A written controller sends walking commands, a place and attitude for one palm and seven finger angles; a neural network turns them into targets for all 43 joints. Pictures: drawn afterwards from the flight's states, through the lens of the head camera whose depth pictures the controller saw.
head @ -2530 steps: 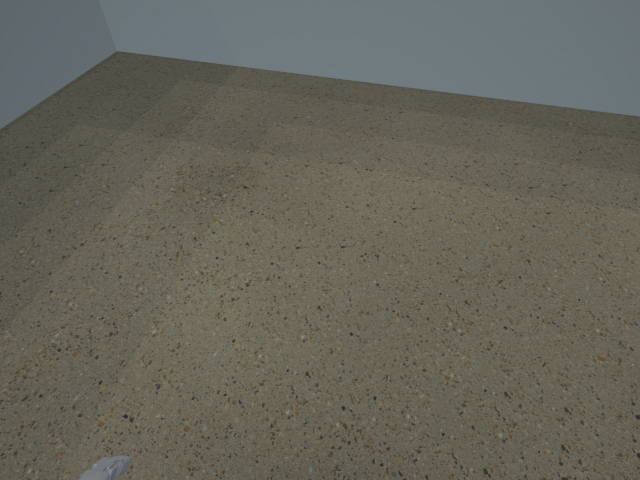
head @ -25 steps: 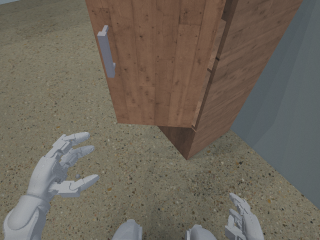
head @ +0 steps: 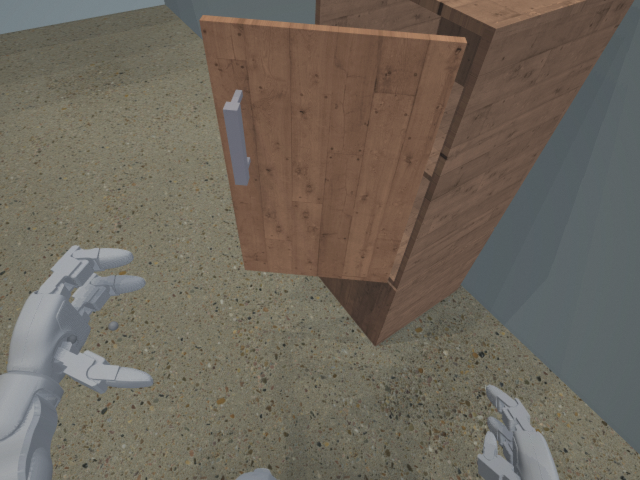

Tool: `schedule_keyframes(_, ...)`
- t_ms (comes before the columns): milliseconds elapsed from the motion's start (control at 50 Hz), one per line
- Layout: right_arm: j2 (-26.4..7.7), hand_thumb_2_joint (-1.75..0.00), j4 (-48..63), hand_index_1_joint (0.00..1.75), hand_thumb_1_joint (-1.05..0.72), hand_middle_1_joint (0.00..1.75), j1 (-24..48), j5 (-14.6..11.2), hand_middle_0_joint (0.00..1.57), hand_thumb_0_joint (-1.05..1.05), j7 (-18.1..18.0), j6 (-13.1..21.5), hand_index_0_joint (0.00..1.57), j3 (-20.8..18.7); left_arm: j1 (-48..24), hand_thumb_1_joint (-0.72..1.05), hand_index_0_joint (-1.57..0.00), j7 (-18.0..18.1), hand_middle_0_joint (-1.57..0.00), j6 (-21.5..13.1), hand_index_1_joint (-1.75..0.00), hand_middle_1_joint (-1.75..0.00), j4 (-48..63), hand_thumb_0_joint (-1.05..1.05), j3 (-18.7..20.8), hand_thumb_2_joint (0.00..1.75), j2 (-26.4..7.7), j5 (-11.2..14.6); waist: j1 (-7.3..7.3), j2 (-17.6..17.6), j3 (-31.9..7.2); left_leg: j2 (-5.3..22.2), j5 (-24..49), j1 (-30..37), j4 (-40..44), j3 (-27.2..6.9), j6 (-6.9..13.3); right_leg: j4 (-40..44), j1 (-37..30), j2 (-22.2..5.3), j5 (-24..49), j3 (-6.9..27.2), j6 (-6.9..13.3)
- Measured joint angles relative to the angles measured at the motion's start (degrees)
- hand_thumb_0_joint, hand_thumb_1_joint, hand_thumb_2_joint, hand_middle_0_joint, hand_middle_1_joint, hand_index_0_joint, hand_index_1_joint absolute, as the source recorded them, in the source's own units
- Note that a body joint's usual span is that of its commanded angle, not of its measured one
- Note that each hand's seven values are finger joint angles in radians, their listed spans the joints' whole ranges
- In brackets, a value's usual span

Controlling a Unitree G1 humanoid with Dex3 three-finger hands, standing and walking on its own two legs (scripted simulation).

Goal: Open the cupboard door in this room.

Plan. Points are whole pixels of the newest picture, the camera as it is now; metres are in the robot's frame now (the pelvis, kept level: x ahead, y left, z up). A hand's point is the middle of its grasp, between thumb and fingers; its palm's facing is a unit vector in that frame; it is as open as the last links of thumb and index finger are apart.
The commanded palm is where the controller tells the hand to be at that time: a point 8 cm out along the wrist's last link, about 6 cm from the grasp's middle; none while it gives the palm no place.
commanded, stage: raise the hand with hooked fingers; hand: left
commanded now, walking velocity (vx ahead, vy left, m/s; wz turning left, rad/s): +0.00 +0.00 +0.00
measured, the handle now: (240, 139) +0.60 +0.18 +0.08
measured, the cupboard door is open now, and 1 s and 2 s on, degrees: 51 51 51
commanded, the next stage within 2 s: move the hooked fingers beside the handle in 0.84 s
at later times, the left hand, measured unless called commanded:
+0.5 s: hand (116, 278) +0.30 +0.26 +0.10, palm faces -0.01 -1.00 -0.03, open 14.0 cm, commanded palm +0.27 +0.30 +0.10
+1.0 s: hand (121, 283) +0.30 +0.25 +0.10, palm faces +0.02 -1.00 -0.03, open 14.0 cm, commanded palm +0.28 +0.30 +0.10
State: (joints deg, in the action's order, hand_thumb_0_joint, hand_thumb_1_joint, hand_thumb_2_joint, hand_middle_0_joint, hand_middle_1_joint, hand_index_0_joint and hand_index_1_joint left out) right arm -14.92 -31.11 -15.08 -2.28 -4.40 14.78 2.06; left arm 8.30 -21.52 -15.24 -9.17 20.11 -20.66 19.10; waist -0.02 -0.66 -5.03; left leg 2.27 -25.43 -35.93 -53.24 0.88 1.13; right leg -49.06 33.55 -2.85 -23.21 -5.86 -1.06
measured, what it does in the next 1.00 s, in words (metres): stands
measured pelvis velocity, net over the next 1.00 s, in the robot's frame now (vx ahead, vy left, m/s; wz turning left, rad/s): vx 0.01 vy -0.02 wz -0.01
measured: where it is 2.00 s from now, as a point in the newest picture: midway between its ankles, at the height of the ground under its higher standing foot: outside the picture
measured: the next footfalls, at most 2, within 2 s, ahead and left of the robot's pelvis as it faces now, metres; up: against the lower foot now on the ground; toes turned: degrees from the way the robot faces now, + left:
none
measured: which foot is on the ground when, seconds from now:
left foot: down 0.00-1.00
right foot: down 0.00-1.00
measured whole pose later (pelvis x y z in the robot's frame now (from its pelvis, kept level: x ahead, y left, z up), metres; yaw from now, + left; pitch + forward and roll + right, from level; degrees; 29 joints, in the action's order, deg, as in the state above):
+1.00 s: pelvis +0.01 -0.02 +0.02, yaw -1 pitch +7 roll -1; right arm -15.8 -32.7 -15.9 -2.5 -5.4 10.9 2.8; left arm -5.0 -30.1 -13.7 -27.6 25.5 -24.0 20.1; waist 0.1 -1.5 -3.4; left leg 2.9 -22.3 -30.2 -45.5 1.6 -0.4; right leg -43.7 29.4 -1.8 -21.2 -5.3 0.4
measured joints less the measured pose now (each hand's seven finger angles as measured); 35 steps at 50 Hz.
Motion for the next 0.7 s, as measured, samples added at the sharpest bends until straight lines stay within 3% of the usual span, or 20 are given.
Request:
schedule_keyframes(120, -0.06, -0.9, -0.03, 0.3, -0.9, 0.3, 0.56, 0.02, 0.2, 0.02, -0.16, -1.13, 0.2, 1.06, -3.79, -0.46, -0.3, -3.33, -0.29, 3.47, -1.17, -1.17, -5.09, -0.01, 0.83, 0.32, -1.28, -0.27, 0.88, -0.87, 0.54, -0.11, 0.59, 1.44, 1.78, -0.17, -0.12, 1.67, -1.47, 0.01, 0.42, -0.23, 0.09)
schedule_keyframes(220, 0.04, -0.9, -1.12, 0.3, -0.9, 0.3, 0.21, 0.23, 0.2, 0.02, -0.55, -1.58, 0.2, 1.32, -6.4, -0.49, -0.3, -5.01, -0.3, 2.95, -1.19, -1.18, -6.88, -0.01, 2.44, 0.31, -1.93, 0.13, 1.12, -0.88, 1.15, 0.1, 0.97, 2.74, 3.13, -0.15, -0.45, 2.8, -2.61, 0.29, 0.7, -0.23, 0.38)
schedule_keyframes(300, -0.2, -0.9, -2.08, 0.3, -0.9, 0.3, -0.37, 0.09, 0.2, 0.02, -0.78, -2.04, 0.2, 1.36, -9.5, -0.5, -0.3, -6.05, -0.3, 2.17, -1.19, -1.19, -9.39, -0.02, 4.27, 0.3, -3.14, 0.75, 0.86, -0.95, 1.33, 0.25, 1.24, 3.7, 4.07, -0.24, -0.75, 3.56, -3.48, 0.51, 0.84, -0.34, 0.65)
schedule_keyframes(460, -1.5, -0.9, -2.18, 0.3, -0.9, 0.3, -1.79, -0.31, 0.2, 0.02, -0.83, -3.24, 0.2, 0.58, -13.03, -0.5, -0.3, -9.3, -0.3, 4.8, -1.2, -1.19, -16.05, -0.02, 5.49, 0.3, -5.24, 1.49, -0.04, -1.3, 1.05, 0.46, 2.35, 4.98, 6.61, 0.44, -1.1, 5.17, -3.99, 0.81, 1.64, 0.29, 1.0)
schedule_keyframes(700, -1.52, -0.9, -1.74, 0.3, -0.9, 0.3, -2.2, -0.02, 0.2, 0.02, -0.52, -3.88, 0.2, -0.32, -11.21, -0.5, -0.3, -6.95, -0.3, 0.94, -1.2, -1.2, -14.76, -0.02, 5.68, 0.3, -2.55, 0.4, -0.53, -0.23, 1.94, 0.99, 2.7, 5.56, 7.24, 0.66, -1.65, 5.22, -4.11, 1.36, 1.75, 0.55, 1.57)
